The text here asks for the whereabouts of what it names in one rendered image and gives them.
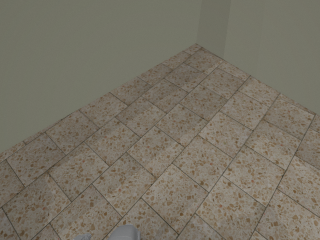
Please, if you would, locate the robot left thigh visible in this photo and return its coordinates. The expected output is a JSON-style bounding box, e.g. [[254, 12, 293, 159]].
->
[[107, 225, 141, 240]]

